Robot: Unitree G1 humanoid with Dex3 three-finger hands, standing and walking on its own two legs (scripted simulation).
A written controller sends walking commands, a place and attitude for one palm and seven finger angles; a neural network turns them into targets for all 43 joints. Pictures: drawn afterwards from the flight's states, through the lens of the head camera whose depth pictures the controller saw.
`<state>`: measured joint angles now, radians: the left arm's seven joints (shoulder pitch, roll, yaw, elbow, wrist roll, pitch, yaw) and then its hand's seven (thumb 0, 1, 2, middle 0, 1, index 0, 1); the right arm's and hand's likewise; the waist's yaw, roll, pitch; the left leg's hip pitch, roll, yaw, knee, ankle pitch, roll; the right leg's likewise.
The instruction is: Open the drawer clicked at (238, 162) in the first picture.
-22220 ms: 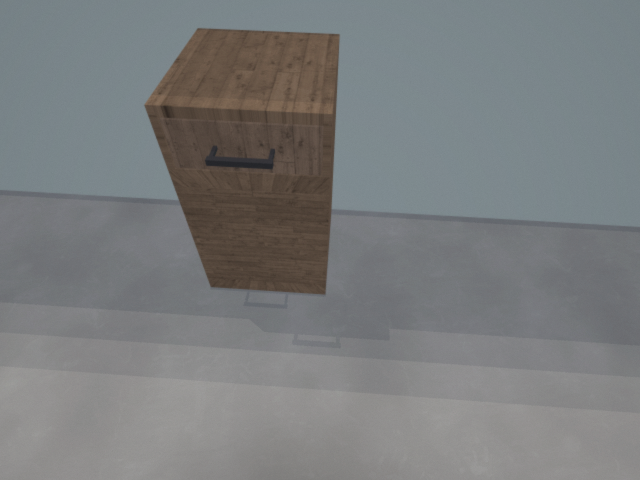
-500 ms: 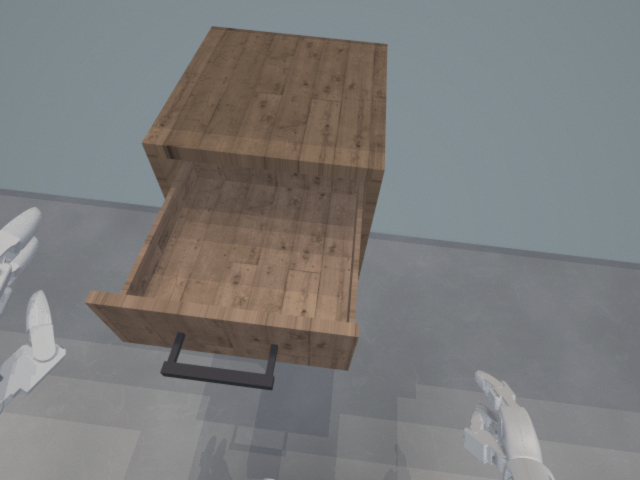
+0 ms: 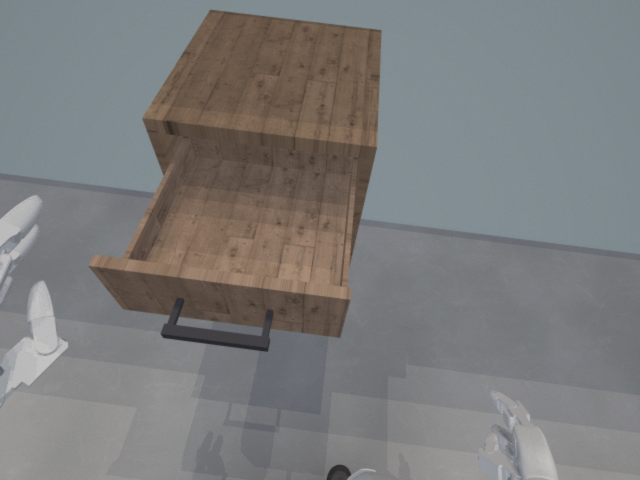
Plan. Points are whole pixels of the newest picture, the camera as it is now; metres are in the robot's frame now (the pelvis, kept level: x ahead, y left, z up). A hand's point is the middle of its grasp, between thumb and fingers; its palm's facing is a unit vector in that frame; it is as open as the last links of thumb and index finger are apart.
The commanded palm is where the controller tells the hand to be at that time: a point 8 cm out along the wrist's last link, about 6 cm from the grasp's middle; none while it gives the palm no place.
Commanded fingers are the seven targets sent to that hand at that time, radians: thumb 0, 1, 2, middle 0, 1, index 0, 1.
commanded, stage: step back with the hand held close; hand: left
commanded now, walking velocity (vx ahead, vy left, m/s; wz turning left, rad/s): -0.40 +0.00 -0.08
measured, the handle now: (219, 324) +0.35 +0.16 -0.11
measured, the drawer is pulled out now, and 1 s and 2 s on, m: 0.30 0.30 0.30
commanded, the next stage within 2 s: stop stepping back and stand still in 0.50 s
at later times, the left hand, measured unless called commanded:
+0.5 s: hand out of the picture +0.12 +0.23 +0.17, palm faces +0.31 -0.83 -0.46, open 7.4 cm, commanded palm +0.05 +0.28 +0.19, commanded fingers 0.00 0.90 0.90 -0.20 -0.30 -0.20 -0.30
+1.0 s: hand out of the picture +0.03 +0.19 +0.16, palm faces +0.19 -0.83 -0.53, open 7.4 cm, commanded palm -0.03 +0.24 +0.19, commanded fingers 0.00 0.90 0.90 -0.20 -0.30 -0.20 -0.30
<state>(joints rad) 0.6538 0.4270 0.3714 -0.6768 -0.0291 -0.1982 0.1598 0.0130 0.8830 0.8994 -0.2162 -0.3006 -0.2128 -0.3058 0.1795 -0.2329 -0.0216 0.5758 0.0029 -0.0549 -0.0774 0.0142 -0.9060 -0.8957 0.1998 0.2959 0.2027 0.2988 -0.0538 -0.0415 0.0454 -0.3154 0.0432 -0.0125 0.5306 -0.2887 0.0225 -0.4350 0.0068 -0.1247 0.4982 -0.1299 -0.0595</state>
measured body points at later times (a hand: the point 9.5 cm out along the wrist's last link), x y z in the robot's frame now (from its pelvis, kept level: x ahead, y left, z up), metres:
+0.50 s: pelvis -0.08 +0.00 +0.00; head -0.04 +0.03 +0.45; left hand +0.10 +0.28 +0.19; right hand +0.09 -0.23 -0.08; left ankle -0.05 +0.14 -0.73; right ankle -0.05 -0.10 -0.69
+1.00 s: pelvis -0.17 -0.03 +0.01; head -0.14 -0.01 +0.45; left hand +0.02 +0.23 +0.19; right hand -0.05 -0.31 -0.07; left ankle -0.18 +0.08 -0.73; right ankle -0.14 -0.14 -0.73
